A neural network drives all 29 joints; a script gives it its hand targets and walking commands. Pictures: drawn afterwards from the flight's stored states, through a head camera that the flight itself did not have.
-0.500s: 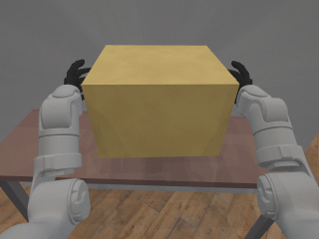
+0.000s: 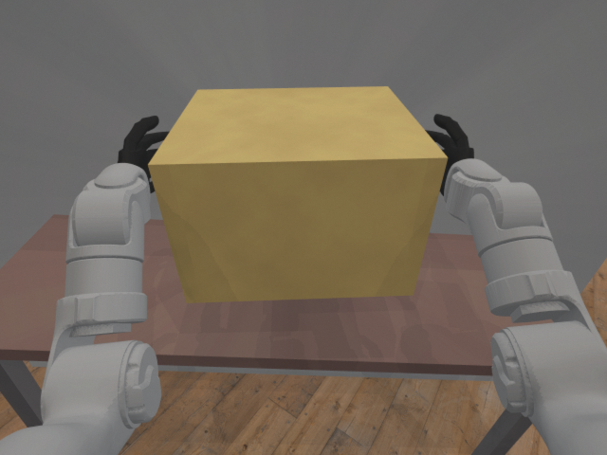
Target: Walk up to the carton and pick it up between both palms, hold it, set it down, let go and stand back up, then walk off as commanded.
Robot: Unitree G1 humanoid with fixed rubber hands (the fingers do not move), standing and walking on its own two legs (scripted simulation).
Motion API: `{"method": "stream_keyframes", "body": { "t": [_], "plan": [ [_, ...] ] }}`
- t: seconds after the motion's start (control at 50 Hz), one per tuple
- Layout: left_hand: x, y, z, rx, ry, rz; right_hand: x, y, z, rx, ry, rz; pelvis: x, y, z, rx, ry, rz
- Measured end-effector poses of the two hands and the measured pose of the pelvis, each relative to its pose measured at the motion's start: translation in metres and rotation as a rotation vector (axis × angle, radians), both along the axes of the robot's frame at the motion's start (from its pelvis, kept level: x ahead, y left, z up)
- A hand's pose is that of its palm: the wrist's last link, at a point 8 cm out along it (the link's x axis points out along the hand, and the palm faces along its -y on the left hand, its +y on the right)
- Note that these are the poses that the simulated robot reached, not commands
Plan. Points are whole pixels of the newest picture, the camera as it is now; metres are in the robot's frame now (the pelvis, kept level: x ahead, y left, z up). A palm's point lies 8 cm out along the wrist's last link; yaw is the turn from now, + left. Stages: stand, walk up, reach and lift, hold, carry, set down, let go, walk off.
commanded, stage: set down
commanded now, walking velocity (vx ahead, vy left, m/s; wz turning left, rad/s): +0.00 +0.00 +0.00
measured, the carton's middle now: (296, 184) +0.43 +0.00 +0.21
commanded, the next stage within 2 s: none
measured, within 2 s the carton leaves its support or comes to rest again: neither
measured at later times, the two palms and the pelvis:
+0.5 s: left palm (143, 183) +0.37 +0.20 +0.24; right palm (439, 210) +0.37 -0.19 +0.21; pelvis -0.01 -0.01 +0.00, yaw +1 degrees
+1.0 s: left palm (161, 199) +0.41 +0.19 +0.20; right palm (434, 214) +0.40 -0.20 +0.19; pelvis +0.01 +0.00 +0.00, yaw +0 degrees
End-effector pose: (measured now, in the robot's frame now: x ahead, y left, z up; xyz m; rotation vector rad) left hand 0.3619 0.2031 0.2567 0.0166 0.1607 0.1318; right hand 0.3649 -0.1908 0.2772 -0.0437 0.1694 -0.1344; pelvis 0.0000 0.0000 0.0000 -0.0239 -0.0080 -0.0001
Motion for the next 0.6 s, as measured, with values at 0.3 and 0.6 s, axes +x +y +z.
{"method": "stream_keyframes", "body": {
  "t": [0.3,0.6],
  "plan": [
    [0.005,-0.005,0.005,-0.013,-0.090,0.020,0.007,-0.005,-0.006,0.068,-0.095,-0.003,-0.012,-0.004,0.000,0.008,-0.037,0.004],
    [0.016,-0.001,-0.031,0.008,-0.061,0.015,0.014,0.000,-0.076,0.050,-0.075,-0.008,-0.010,-0.010,0.001,0.017,-0.058,0.027]
  ]
}}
